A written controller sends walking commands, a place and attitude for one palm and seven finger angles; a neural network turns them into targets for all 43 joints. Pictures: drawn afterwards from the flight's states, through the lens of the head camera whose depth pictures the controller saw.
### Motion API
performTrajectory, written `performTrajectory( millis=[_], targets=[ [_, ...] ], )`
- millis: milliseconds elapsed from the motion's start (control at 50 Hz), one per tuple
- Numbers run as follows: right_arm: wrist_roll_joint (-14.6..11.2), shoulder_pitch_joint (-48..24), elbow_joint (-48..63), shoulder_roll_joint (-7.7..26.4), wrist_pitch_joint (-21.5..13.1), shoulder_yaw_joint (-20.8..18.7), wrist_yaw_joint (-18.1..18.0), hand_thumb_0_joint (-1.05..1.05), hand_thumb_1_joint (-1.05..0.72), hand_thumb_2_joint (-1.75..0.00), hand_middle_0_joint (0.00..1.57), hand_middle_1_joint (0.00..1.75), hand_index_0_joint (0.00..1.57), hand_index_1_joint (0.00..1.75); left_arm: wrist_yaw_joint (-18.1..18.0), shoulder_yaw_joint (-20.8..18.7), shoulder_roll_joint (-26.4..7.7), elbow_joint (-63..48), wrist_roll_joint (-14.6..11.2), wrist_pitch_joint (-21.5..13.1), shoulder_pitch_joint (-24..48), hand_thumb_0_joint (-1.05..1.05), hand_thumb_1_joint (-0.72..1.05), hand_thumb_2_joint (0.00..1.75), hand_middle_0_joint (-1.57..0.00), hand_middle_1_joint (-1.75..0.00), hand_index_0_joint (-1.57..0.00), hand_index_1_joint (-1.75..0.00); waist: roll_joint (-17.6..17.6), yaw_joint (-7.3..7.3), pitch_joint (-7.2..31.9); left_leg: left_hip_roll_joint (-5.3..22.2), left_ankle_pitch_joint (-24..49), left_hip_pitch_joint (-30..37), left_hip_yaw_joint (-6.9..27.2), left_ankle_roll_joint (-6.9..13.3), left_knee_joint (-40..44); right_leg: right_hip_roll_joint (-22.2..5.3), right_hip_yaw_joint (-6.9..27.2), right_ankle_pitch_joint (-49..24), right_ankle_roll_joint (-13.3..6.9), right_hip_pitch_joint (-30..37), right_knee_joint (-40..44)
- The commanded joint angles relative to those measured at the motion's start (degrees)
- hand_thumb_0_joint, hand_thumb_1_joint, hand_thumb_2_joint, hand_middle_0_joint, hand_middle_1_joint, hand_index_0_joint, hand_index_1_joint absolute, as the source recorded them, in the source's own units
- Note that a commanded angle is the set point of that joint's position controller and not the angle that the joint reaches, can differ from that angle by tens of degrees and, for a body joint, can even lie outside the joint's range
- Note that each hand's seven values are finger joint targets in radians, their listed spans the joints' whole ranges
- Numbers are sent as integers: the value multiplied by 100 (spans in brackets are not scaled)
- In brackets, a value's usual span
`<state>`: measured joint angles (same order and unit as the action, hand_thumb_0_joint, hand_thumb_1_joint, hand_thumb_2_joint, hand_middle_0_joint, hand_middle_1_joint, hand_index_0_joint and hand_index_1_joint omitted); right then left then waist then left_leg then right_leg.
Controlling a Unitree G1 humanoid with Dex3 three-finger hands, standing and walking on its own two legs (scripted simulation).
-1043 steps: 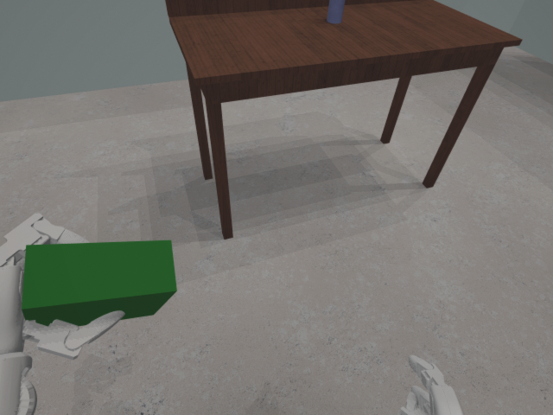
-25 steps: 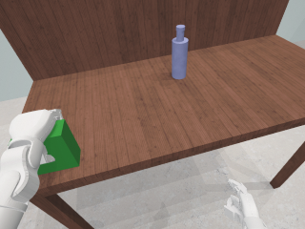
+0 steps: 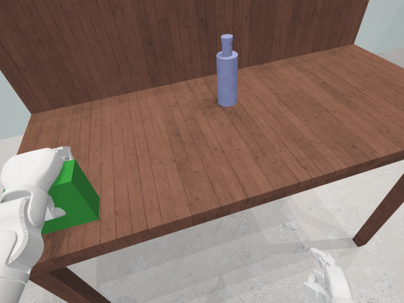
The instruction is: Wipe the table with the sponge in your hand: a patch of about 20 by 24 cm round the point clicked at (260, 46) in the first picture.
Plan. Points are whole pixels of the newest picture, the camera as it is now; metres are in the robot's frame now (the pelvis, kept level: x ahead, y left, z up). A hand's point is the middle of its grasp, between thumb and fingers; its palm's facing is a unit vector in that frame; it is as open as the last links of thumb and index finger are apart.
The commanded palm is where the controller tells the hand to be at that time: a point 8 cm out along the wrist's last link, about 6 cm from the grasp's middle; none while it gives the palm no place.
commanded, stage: wipe forward along the first lane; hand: left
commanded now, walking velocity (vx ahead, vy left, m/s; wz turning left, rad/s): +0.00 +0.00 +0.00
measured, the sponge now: (63, 204) +0.25 +0.34 +0.07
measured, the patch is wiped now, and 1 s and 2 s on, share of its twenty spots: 0.15 0.30 0.40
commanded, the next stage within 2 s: slide across to the middle lane in 1.50 s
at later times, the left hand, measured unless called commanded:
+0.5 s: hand (51, 168) +0.30 +0.36 +0.13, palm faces -0.05 +0.01 -1.00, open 10.0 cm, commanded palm +0.29 +0.36 +0.16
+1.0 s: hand (53, 153) +0.34 +0.39 +0.13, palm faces -0.12 +0.02 -0.99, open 10.1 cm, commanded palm +0.33 +0.38 +0.15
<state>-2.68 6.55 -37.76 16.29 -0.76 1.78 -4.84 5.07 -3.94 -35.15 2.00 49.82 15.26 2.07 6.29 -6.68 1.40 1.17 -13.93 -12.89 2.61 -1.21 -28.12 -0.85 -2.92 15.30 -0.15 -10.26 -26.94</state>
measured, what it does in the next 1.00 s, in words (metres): stands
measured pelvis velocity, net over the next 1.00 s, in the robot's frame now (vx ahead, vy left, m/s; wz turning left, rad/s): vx -0.01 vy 0.00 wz -0.01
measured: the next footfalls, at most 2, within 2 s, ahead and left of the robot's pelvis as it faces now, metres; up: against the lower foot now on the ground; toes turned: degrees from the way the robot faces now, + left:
none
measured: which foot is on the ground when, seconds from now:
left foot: down 0.00-1.00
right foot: down 0.00-1.00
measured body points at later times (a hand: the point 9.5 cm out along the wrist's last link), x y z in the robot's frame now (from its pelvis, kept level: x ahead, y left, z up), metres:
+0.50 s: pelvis -0.01 +0.00 +0.00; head +0.00 -0.03 +0.45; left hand +0.30 +0.36 +0.18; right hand +0.17 -0.24 -0.11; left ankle +0.01 +0.14 -0.74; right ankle -0.01 -0.12 -0.74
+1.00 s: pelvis -0.01 +0.00 -0.01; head +0.01 -0.02 +0.44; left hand +0.34 +0.38 +0.18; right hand +0.11 -0.26 -0.13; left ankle +0.01 +0.14 -0.74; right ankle -0.01 -0.12 -0.74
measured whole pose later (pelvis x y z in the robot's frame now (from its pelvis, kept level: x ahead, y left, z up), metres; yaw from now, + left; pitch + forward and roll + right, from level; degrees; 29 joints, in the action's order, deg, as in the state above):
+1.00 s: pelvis -0.01 +0.00 -0.01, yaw -1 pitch +5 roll -1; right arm -4.0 13.7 -40.0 17.4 3.4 0.0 -5.2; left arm 5.4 -6.4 -42.0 43.2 56.8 3.0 31.4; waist 4.5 -1.8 3.5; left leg 1.4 -13.8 -23.4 2.5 -0.5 -32.0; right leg -0.5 -2.6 14.4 0.0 -20.5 -29.9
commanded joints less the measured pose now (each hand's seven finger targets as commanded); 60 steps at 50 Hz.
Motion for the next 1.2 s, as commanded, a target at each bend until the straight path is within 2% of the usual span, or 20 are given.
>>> performTrajectory(
  millis=[0,20,40,120,140,220,260,300,320,340,420,580,620,700,760,880,920,980,1020,1180],
  targets=[
    [-34,-844,826,637,-279,-244,-70,0,-90,-90,20,30,20,30,-201,-801,-1697,-141,223,56,1765,0,10,130,-120,-160,-120,-160,-499,135,729,-379,970,229,-277,316,302,209,-79,-755,-223,-94,545],
    [-67,-1055,895,600,-315,-184,-88,0,-90,-90,20,30,20,30,-181,-863,-1811,-67,270,82,1801,0,10,130,-120,-160,-120,-160,-456,92,655,-394,925,245,-270,328,294,237,34,-658,-269,-123,575],
    [-39,-827,823,650,-284,-201,-109,0,-90,-90,20,30,20,30,-153,-678,-1664,206,304,99,1988,0,10,130,-120,-160,-120,-160,-651,178,705,-415,937,155,-299,331,271,213,-67,-708,-241,-137,541],
    [-94,-946,878,639,-252,-202,-90,0,-90,-90,20,30,20,30,-42,-731,-1852,312,401,1,2157,0,10,130,-120,-160,-120,-160,-389,158,977,-420,978,240,-272,334,242,222,20,-814,-277,-33,509],
    [-47,-736,860,659,-234,-228,-98,0,-90,-90,20,30,20,30,-23,-588,-1691,414,424,-16,2197,0,10,130,-120,-160,-120,-160,-455,182,1094,-435,1104,218,-296,346,191,198,-74,-966,-266,0,439],
    [-85,-809,936,642,-170,-219,-47,0,-90,-90,20,30,20,30,62,-719,-1784,553,394,-138,2050,0,10,130,-120,-160,-120,-160,-378,162,946,-407,1071,154,-262,351,187,219,-22,-1010,-289,-40,459],
    [-63,-561,844,697,-123,-277,-66,0,-90,-90,20,30,20,30,65,-671,-1717,845,395,-205,2057,0,10,130,-120,-160,-120,-160,-695,234,857,-402,1017,63,-294,368,137,212,-100,-980,-231,-155,442],
    [-67,-503,813,728,-87,-294,-82,0,-90,-90,20,30,20,30,58,-646,-1741,997,398,-301,2298,0,10,130,-120,-160,-120,-160,-661,273,755,-403,850,3,-290,365,160,218,-102,-798,-218,-287,469],
    [-108,-617,838,713,-124,-249,-84,0,-90,-90,20,30,20,30,45,-807,-1962,1080,430,-330,2408,0,10,130,-120,-160,-120,-160,-570,261,677,-388,742,-12,-259,361,199,248,-35,-594,-268,-355,519],
    [-74,-438,815,737,-110,-276,-101,0,-90,-90,20,30,20,30,34,-601,-1756,1209,434,-354,2558,0,10,130,-120,-160,-120,-160,-637,304,712,-417,733,-57,-280,375,179,229,-91,-584,-248,-383,490],
    [-121,-457,793,753,-78,-295,-90,0,-90,-90,20,30,20,30,-6,-614,-1843,1485,535,-453,2763,0,10,130,-120,-160,-120,-160,-478,304,712,-404,609,-91,-258,365,202,250,-29,-435,-290,-487,509],
    [-111,-60,653,836,14,-414,-73,0,-90,-90,20,30,20,30,-87,-403,-1652,2169,588,-630,3068,0,10,130,-120,-160,-120,-160,-753,413,917,-394,469,-229,-243,392,129,247,-81,-401,-251,-601,451],
    [-139,-68,639,850,25,-397,-75,0,-90,-90,20,30,20,30,-110,-657,-1971,2357,600,-712,3217,0,10,130,-120,-160,-120,-160,-750,409,864,-372,378,-311,-229,390,140,267,-15,-315,-270,-647,470],
    [-130,92,558,874,91,-446,-67,0,-90,-90,20,30,20,30,-153,-496,-1848,2674,634,-819,3361,0,10,130,-120,-160,-120,-160,-766,455,863,-388,334,-394,-267,404,85,243,-38,-317,-233,-744,430],
    [-129,231,485,906,116,-456,-82,0,-90,-90,20,30,20,30,-191,-666,-2183,3027,726,-873,3681,0,10,130,-120,-160,-120,-160,-841,508,870,-383,273,-485,-287,421,57,246,2,-252,-223,-766,432],
    [-148,412,431,918,164,-465,-78,0,-90,-90,20,30,20,30,-185,-487,-2242,3546,866,-1019,4313,0,10,130,-120,-160,-120,-160,-675,603,894,-376,75,-578,-263,438,62,241,19,-52,-236,-933,440],
    [-148,451,446,929,183,-456,-86,0,-90,-90,20,30,20,30,-185,-735,-2581,3708,922,-1111,4386,0,10,130,-120,-160,-120,-160,-640,549,1041,-366,157,-614,-250,443,54,248,69,-142,-268,-843,420],
    [-141,600,422,932,230,-506,-66,0,-90,-90,20,30,20,30,-189,-517,-2346,3842,956,-1240,4455,0,10,130,-120,-160,-120,-160,-547,611,1216,-371,319,-609,-299,453,-47,234,64,-393,-248,-815,354],
    [-136,626,418,949,257,-508,-63,0,-90,-90,20,30,20,30,-211,-757,-2644,3976,991,-1308,4486,0,10,130,-120,-160,-120,-160,-496,578,1208,-349,363,-640,-269,458,-43,250,86,-431,-279,-822,353],
    [-143,874,307,986,361,-578,-18,0,-90,-90,20,30,20,30,-332,-627,-2545,4341,1040,-1512,4777,0,10,130,-120,-160,-120,-160,-563,685,1229,-318,424,-721,-272,478,-96,265,62,-535,-270,-973,312]
  ],
)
